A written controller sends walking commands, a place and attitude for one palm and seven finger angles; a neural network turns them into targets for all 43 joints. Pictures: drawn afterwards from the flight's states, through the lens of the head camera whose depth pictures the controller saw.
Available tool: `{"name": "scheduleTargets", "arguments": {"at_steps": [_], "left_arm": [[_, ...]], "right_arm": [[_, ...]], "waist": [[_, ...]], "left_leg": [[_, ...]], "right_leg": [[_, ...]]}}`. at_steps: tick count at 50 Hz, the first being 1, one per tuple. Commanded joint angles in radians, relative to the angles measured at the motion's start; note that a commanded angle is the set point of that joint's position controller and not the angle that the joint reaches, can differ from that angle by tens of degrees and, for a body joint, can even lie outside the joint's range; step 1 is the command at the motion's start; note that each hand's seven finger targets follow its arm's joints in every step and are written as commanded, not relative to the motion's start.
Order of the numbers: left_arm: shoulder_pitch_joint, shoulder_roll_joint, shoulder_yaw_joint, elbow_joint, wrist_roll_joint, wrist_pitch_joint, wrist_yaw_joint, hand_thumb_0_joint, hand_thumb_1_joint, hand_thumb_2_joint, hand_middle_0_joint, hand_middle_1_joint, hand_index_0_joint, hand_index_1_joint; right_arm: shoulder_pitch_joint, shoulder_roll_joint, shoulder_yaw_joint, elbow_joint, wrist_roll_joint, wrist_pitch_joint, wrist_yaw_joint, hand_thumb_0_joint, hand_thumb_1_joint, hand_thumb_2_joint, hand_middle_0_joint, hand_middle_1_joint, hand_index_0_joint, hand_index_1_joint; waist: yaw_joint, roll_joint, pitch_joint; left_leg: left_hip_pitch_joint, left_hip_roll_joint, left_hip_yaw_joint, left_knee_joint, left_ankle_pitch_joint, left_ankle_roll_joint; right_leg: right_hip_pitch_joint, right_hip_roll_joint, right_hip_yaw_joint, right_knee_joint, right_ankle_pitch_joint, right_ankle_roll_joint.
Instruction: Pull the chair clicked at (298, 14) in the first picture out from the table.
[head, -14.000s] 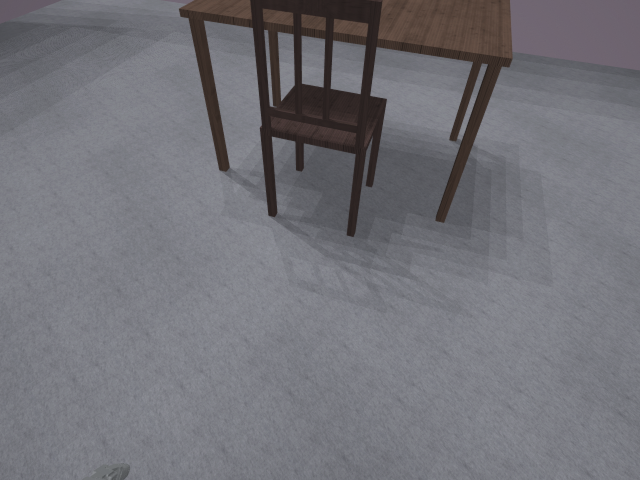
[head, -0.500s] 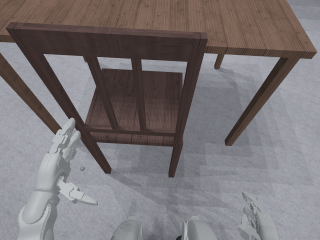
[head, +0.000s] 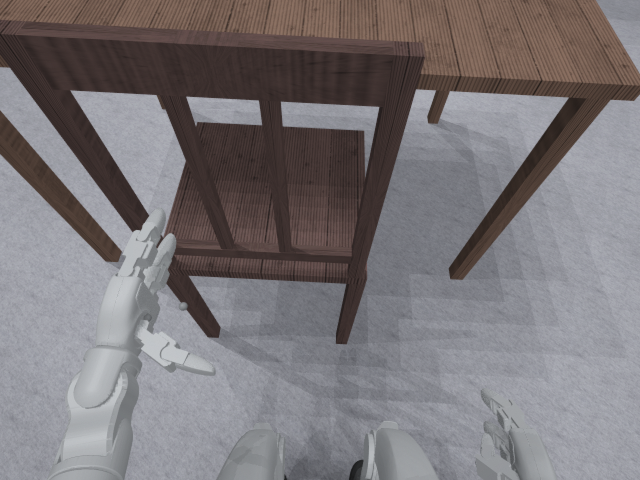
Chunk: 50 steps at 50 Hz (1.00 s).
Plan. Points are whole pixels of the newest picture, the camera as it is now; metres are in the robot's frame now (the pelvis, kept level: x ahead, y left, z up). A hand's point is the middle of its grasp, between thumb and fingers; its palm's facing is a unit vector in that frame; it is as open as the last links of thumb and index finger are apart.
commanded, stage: aim the fingers beside a spindle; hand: left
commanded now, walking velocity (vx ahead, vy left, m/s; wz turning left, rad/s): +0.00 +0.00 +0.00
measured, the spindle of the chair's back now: (206, 187) +0.48 +0.18 +0.03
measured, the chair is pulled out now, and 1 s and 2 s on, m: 0.00 0.00 0.00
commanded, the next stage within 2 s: push the fingers through the gap in 1.72 s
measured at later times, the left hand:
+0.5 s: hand (212, 289) +0.34 +0.15 +0.00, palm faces -0.07 -1.00 -0.03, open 16.9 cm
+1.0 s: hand (206, 289) +0.34 +0.16 +0.01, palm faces -0.03 -1.00 -0.07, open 16.9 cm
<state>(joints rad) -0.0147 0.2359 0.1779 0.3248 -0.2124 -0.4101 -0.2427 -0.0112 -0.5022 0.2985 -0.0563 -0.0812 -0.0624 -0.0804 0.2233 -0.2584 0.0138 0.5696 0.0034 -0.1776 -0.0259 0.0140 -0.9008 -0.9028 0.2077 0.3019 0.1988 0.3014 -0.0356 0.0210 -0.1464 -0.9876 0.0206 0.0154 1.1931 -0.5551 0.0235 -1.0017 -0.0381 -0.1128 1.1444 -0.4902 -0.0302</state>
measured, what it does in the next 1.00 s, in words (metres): stands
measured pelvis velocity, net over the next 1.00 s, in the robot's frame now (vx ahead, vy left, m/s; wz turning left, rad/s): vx -0.01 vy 0.00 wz -0.01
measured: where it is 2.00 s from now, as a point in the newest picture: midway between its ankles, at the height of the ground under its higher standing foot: outside the picture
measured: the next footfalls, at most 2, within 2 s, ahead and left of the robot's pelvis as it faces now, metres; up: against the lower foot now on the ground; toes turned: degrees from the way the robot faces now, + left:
none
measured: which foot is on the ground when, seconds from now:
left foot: down 0.00-1.00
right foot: down 0.00-1.00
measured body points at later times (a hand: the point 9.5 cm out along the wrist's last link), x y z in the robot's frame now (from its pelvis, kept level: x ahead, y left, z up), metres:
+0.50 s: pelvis -0.01 +0.01 -0.01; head +0.11 +0.01 +0.42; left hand +0.34 +0.21 +0.00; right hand +0.14 -0.24 -0.12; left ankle +0.01 +0.10 -0.64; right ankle +0.03 -0.11 -0.64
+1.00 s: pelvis -0.01 +0.00 -0.01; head +0.10 +0.00 +0.42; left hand +0.33 +0.21 +0.01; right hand +0.15 -0.25 -0.12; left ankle +0.01 +0.10 -0.64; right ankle +0.03 -0.11 -0.64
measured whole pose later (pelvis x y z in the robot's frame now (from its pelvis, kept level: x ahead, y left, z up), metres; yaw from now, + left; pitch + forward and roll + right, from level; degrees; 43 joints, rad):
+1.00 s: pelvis -0.01 +0.00 -0.01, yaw +0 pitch +22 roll -1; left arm -0.15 0.22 0.16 0.42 -0.15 -0.45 -0.15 -0.01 -0.50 0.30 -0.06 -0.08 -0.07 -0.08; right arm 0.20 -0.25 0.01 0.56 0.00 -0.09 -0.01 0.01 -0.90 -0.90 0.21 0.30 0.20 0.30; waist -0.04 0.02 -0.15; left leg -1.06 0.02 0.02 1.25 -0.57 0.02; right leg -1.08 -0.04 -0.10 1.21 -0.50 -0.04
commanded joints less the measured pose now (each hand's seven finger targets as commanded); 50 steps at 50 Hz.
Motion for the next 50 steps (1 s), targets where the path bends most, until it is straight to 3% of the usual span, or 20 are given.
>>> {"name": "scheduleTargets", "arguments": {"at_steps": [1,3,5,7,10,12,17,20,26,27,30,35,40,43,44,45,46,47,50], "left_arm": [[-0.219,0.154,0.067,-0.157,-0.008,-0.065,0.005,0.0,-0.5,0.3,-0.06,-0.08,-0.06,-0.08],[-0.254,0.122,0.031,-0.187,-0.005,-0.071,0.008,0.0,-0.5,0.3,-0.06,-0.08,-0.06,-0.08],[-0.258,0.155,0.06,-0.177,-0.001,-0.071,0.018,0.0,-0.5,0.3,-0.06,-0.08,-0.06,-0.08],[-0.284,0.133,0.042,-0.167,0.002,-0.074,0.026,0.0,-0.5,0.3,-0.06,-0.08,-0.06,-0.08],[-0.299,0.157,0.068,-0.137,0.008,-0.079,0.038,0.0,-0.5,0.3,-0.06,-0.08,-0.06,-0.08],[-0.269,0.127,0.044,-0.138,0.011,-0.077,0.04,0.0,-0.5,0.3,-0.06,-0.08,-0.06,-0.08],[-0.332,0.059,-0.035,-0.091,0.024,-0.059,0.045,0.0,-0.5,0.3,-0.06,-0.08,-0.06,-0.08],[-0.362,0.099,0.001,-0.084,0.035,-0.07,0.07,0.0,-0.5,0.3,-0.06,-0.08,-0.06,-0.08],[-0.331,0.143,0.048,-0.166,0.047,-0.105,0.116,0.0,-0.5,0.3,-0.06,-0.08,-0.06,-0.08],[-0.298,0.133,0.043,-0.156,0.049,-0.102,0.118,0.0,-0.5,0.3,-0.06,-0.08,-0.06,-0.08],[-0.297,0.126,0.039,-0.101,0.05,-0.09,0.112,0.0,-0.5,0.3,-0.06,-0.08,-0.06,-0.08],[-0.324,0.049,-0.046,-0.076,0.039,-0.079,0.076,0.0,-0.5,0.3,-0.06,-0.08,-0.06,-0.08],[-0.37,0.107,-0.01,-0.13,0.039,-0.109,0.087,0.0,-0.5,0.3,-0.06,-0.08,-0.06,-0.08],[-0.35,0.132,0.024,-0.174,0.043,-0.13,0.106,0.0,-0.5,0.3,-0.06,-0.08,-0.06,-0.08],[-0.324,0.145,0.047,-0.144,0.042,-0.127,0.112,0.0,-0.5,0.3,-0.06,-0.08,-0.06,-0.08],[-0.312,0.167,0.067,-0.135,0.046,-0.126,0.115,0.0,-0.5,0.3,-0.06,-0.08,-0.06,-0.08],[-0.296,0.152,0.061,-0.124,0.045,-0.12,0.113,0.0,-0.5,0.3,-0.06,-0.08,-0.06,-0.08],[-0.281,0.134,0.052,-0.087,0.043,-0.108,0.107,0.0,-0.5,0.3,-0.06,-0.08,-0.06,-0.08],[-0.289,0.134,0.054,-0.008,0.038,-0.083,0.08,0.0,-0.5,0.3,-0.06,-0.08,-0.06,-0.08]], "right_arm": [[0.014,-0.152,-0.06,-0.115,0.002,-0.041,-0.012,0.0,-0.9,-0.9,0.2,0.3,0.2,0.3],[0.014,-0.145,-0.059,-0.118,-0.001,-0.04,-0.011,0.0,-0.9,-0.9,0.2,0.3,0.2,0.3],[0.019,-0.149,-0.059,-0.117,-0.003,-0.035,-0.01,0.0,-0.9,-0.9,0.2,0.3,0.2,0.3],[0.017,-0.143,-0.056,-0.114,-0.004,-0.031,-0.007,0.0,-0.9,-0.9,0.2,0.3,0.2,0.3],[0.022,-0.147,-0.059,-0.108,-0.006,-0.024,-0.006,0.0,-0.9,-0.9,0.2,0.3,0.2,0.3],[0.022,-0.144,-0.06,-0.114,-0.006,-0.018,0.001,0.0,-0.9,-0.9,0.2,0.3,0.2,0.3],[0.023,-0.147,-0.061,-0.112,-0.002,0.001,0.006,0.0,-0.9,-0.9,0.2,0.3,0.2,0.3],[0.032,-0.154,-0.062,-0.109,-0.005,0.008,0.004,0.0,-0.9,-0.9,0.2,0.3,0.2,0.3],[0.03,-0.142,-0.063,-0.124,-0.013,0.026,0.015,0.0,-0.9,-0.9,0.2,0.3,0.2,0.3],[0.027,-0.138,-0.062,-0.127,-0.011,0.031,0.017,0.0,-0.9,-0.9,0.2,0.3,0.2,0.3],[0.026,-0.141,-0.059,-0.122,-0.006,0.04,0.014,0.0,-0.9,-0.9,0.2,0.3,0.2,0.3],[0.019,-0.143,-0.058,-0.12,0.003,0.04,0.01,0.0,-0.9,-0.9,0.2,0.3,0.2,0.3],[0.024,-0.146,-0.063,-0.113,-0.002,0.031,0.002,0.0,-0.9,-0.9,0.2,0.3,0.2,0.3],[0.019,-0.136,-0.06,-0.117,-0.009,0.029,0.006,0.0,-0.9,-0.9,0.2,0.3,0.2,0.3],[0.019,-0.135,-0.06,-0.115,-0.009,0.032,0.008,0.0,-0.9,-0.9,0.2,0.3,0.2,0.3],[0.018,-0.137,-0.059,-0.116,-0.007,0.035,0.008,0.0,-0.9,-0.9,0.2,0.3,0.2,0.3],[0.014,-0.133,-0.057,-0.12,-0.007,0.038,0.01,0.0,-0.9,-0.9,0.2,0.3,0.2,0.3],[0.011,-0.133,-0.055,-0.123,-0.006,0.041,0.012,0.0,-0.9,-0.9,0.2,0.3,0.2,0.3],[0.008,-0.14,-0.053,-0.12,0.004,0.048,0.008,0.0,-0.9,-0.9,0.2,0.3,0.2,0.3]], "waist": [[-0.016,0.007,-0.322],[-0.016,0.037,-0.362],[-0.01,0.035,-0.378],[-0.014,0.041,-0.376],[-0.016,0.017,-0.388],[-0.006,0.037,-0.41],[-0.034,0.026,-0.365],[-0.029,0.009,-0.366],[0.005,0.045,-0.466],[0.009,0.041,-0.455],[-0.011,-0.017,-0.397],[-0.036,0.002,-0.334],[-0.029,0.008,-0.38],[-0.006,0.048,-0.434],[-0.003,0.009,-0.42],[-0.002,0.012,-0.416],[0.002,0.02,-0.408],[-0.005,-0.01,-0.383],[-0.02,-0.035,-0.326]], "left_leg": [[0.149,-0.015,-0.058,-0.144,0.287,-0.005],[0.182,-0.016,-0.062,-0.141,0.324,-0.007],[0.18,-0.015,-0.063,-0.135,0.342,-0.008],[0.177,-0.017,-0.063,-0.13,0.334,-0.009],[0.167,-0.015,-0.068,-0.119,0.34,-0.008],[0.181,-0.015,-0.067,-0.123,0.373,-0.012],[0.181,-0.008,-0.079,-0.121,0.332,-0.013],[0.162,-0.008,-0.086,-0.119,0.317,-0.014],[0.212,-0.013,-0.081,-0.118,0.396,-0.021],[0.205,-0.014,-0.076,-0.123,0.391,-0.02],[0.144,-0.013,-0.072,-0.124,0.331,-0.011],[0.132,-0.013,-0.069,-0.125,0.273,-0.006],[0.145,-0.015,-0.071,-0.106,0.283,-0.004],[0.169,-0.02,-0.065,-0.105,0.335,-0.008],[0.148,-0.021,-0.061,-0.105,0.322,-0.007],[0.132,-0.021,-0.058,-0.102,0.321,-0.005],[0.127,-0.023,-0.053,-0.105,0.315,-0.006],[0.099,-0.025,-0.047,-0.105,0.289,-0.003],[0.042,-0.025,-0.041,-0.1,0.23,0.001]], "right_leg": [[0.218,0.012,0.083,-0.138,0.214,0.0],[0.219,0.01,0.08,-0.126,0.241,-0.001],[0.224,0.013,0.079,-0.117,0.255,-0.003],[0.215,0.011,0.08,-0.116,0.248,-0.001],[0.209,0.015,0.08,-0.105,0.254,-0.001],[0.217,0.011,0.078,-0.094,0.281,-0.003],[0.136,0.012,0.066,-0.094,0.22,0.0],[0.13,0.014,0.064,-0.085,0.203,-0.003],[0.196,0.014,0.075,-0.072,0.276,-0.004],[0.204,0.014,0.075,-0.075,0.275,-0.004],[0.206,0.017,0.076,-0.085,0.249,-0.002],[0.157,0.014,0.077,-0.104,0.198,-0.003],[0.168,0.014,0.086,-0.098,0.202,-0.002],[0.211,0.012,0.094,-0.085,0.253,-0.005],[0.226,0.013,0.095,-0.091,0.254,-0.003],[0.231,0.016,0.098,-0.087,0.26,-0.003],[0.234,0.015,0.099,-0.089,0.261,-0.003],[0.238,0.014,0.102,-0.098,0.247,0.0],[0.219,0.016,0.111,-0.114,0.195,-0.001]]}}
